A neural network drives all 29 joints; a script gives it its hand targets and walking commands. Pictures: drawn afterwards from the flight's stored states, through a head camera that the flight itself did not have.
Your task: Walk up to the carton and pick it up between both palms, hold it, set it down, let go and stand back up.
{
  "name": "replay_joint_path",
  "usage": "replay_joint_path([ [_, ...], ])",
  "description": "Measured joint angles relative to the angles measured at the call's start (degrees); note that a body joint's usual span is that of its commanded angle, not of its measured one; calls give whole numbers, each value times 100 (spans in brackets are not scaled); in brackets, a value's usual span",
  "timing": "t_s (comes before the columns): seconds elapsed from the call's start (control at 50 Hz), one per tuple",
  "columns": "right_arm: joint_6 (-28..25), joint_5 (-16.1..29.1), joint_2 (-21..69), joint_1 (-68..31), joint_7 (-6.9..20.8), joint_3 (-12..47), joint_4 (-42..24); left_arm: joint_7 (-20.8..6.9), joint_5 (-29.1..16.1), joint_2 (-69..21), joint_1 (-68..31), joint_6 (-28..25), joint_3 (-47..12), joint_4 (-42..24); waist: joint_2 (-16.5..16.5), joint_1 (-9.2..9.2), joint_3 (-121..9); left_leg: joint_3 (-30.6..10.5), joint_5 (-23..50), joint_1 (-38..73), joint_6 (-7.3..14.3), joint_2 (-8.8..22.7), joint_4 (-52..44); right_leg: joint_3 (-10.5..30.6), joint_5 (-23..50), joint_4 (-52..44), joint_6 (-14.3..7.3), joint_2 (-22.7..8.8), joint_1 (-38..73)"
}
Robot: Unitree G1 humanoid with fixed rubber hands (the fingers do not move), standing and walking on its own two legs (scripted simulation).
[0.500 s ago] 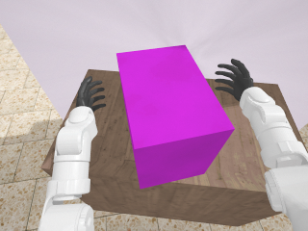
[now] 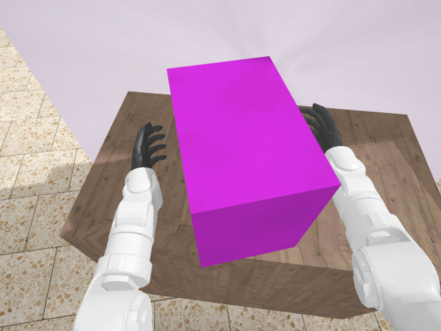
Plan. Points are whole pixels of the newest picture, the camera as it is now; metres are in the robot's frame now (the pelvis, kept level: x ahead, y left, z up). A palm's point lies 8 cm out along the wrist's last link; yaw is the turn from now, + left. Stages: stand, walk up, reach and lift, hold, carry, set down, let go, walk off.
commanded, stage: reach and lift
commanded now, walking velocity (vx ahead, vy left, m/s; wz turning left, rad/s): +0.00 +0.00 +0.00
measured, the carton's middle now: (234, 163) +0.40 +0.03 +0.04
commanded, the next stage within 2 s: none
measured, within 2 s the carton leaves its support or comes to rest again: neither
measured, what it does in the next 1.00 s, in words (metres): stands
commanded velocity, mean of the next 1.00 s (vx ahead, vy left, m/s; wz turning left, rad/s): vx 0.00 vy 0.00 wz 0.00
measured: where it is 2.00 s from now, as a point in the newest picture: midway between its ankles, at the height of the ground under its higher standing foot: outside the picture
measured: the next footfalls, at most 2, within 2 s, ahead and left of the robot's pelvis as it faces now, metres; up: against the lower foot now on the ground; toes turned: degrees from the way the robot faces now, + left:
none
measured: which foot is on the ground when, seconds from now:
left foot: down 0.00-1.00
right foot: down 0.00-1.00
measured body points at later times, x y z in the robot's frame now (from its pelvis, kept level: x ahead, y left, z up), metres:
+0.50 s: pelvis +0.00 +0.00 +0.00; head +0.05 +0.00 +0.45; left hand +0.38 +0.18 +0.08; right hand +0.45 -0.12 +0.08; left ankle -0.01 +0.15 -0.75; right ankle +0.01 -0.08 -0.75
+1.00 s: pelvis +0.00 -0.01 +0.00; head +0.05 -0.01 +0.45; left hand +0.38 +0.18 +0.08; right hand +0.45 -0.11 +0.08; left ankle -0.01 +0.15 -0.75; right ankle +0.01 -0.08 -0.75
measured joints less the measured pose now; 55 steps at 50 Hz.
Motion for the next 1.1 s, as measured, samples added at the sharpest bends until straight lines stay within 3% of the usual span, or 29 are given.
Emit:
replay_joint_path([
  [0.12,-63,219,-8,-76,-124,138,23,109,-101,56,129,-72,-132,-228,65,39,-6,-41,-24,-71,9,9,62,-33,34,-74,4,10,7],
  [0.24,89,153,28,-211,-195,38,122,146,-203,52,-24,60,-308,-202,86,35,-71,-74,-24,-78,10,17,72,-61,69,-150,3,19,50],
  [0.5,234,-74,471,-201,-472,-58,-52,253,374,-420,-208,106,82,-249,-36,-55,143,-2,10,177,-32,50,-45,4,49,-116,-38,51,208],
  [0.7,368,-162,622,-228,-772,-60,-310,276,318,-397,-302,185,181,-263,51,-9,200,0,32,101,-60,70,-27,-2,48,-50,-68,71,106],
  [0.96,364,-411,777,-167,-837,-263,-307,118,467,-455,-306,68,393,-203,-17,-85,138,-70,56,121,-91,63,-83,-77,14,-47,-97,62,124],
  [1.04,299,-739,907,-151,-739,-536,-269,-78,743,-577,-280,-27,613,-224,-18,-153,164,-79,83,222,-82,43,-161,-91,15,-91,-86,40,217],
  [1.1,211,-1269,1082,-105,-579,-888,-256,-360,1107,-743,-199,-119,906,-312,-18,-269,145,-105,118,332,-73,22,-259,-123,26,-175,-78,16,334],
])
